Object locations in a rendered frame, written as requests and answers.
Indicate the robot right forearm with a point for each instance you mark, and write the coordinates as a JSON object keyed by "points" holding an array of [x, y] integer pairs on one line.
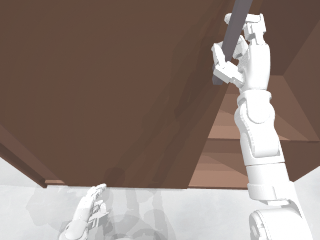
{"points": [[262, 153]]}

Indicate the robot left forearm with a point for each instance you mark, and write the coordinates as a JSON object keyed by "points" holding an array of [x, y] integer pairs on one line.
{"points": [[75, 230]]}

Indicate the wardrobe door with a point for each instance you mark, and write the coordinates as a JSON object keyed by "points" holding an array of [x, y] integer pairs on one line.
{"points": [[115, 92], [11, 142]]}

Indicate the robot right upper arm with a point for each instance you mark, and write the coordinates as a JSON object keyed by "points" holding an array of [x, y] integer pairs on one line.
{"points": [[277, 224]]}

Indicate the handle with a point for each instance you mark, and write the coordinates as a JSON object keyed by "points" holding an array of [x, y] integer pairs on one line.
{"points": [[237, 20]]}

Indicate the robot left hand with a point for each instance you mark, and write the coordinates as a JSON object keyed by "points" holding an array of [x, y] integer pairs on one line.
{"points": [[87, 208]]}

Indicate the robot right hand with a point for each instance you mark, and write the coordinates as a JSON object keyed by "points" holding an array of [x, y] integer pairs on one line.
{"points": [[254, 59]]}

